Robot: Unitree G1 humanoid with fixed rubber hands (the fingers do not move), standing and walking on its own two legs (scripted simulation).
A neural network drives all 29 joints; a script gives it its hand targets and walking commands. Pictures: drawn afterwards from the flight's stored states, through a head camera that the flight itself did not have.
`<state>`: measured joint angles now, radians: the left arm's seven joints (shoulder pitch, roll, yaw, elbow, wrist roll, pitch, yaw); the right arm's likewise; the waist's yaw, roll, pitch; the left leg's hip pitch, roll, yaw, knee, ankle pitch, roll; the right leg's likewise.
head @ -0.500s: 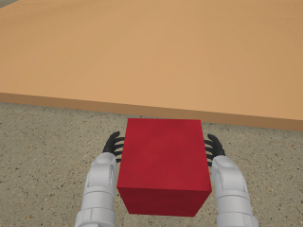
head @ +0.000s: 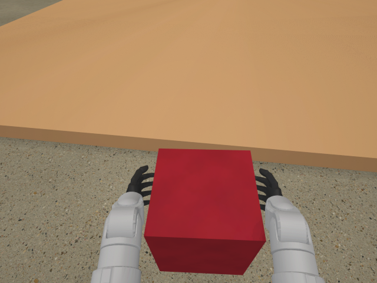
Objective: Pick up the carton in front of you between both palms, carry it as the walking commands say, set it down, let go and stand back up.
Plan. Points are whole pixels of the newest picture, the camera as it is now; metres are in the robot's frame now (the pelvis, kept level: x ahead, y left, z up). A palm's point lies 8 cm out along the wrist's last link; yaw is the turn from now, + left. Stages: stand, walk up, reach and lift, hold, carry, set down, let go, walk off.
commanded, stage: hold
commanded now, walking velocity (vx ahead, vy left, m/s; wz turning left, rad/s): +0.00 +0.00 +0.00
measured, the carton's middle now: (202, 214) +0.29 +0.00 -0.03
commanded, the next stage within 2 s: carry in 0.98 s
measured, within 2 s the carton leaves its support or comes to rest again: neither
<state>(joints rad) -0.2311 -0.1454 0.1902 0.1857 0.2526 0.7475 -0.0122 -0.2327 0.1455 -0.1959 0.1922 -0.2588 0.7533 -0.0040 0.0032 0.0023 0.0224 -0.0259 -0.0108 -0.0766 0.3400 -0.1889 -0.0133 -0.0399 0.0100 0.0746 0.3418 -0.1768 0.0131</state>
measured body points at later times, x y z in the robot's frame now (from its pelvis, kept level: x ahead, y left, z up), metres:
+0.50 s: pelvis -0.01 +0.00 +0.00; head -0.05 +0.00 +0.45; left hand +0.29 +0.15 +0.04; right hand +0.30 -0.15 +0.04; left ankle +0.01 +0.13 -0.75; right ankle +0.02 -0.13 -0.75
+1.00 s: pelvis +0.00 +0.00 +0.00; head -0.04 +0.00 +0.45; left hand +0.29 +0.15 +0.04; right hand +0.30 -0.15 +0.04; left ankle +0.01 +0.13 -0.75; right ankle +0.02 -0.13 -0.75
